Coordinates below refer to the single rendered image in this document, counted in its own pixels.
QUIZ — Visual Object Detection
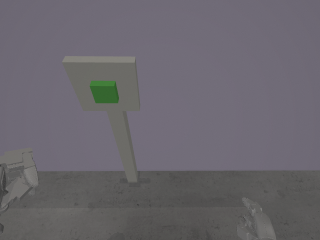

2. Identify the left robot hand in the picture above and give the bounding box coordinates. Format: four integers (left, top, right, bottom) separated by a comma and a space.
0, 147, 39, 215

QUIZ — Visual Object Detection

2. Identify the button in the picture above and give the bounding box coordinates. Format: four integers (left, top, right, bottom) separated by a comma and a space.
90, 81, 119, 104

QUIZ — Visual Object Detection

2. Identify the panel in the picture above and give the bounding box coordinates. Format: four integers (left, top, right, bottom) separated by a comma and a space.
62, 56, 140, 183

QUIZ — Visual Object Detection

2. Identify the right robot hand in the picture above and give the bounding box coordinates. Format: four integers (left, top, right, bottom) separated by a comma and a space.
236, 197, 276, 240

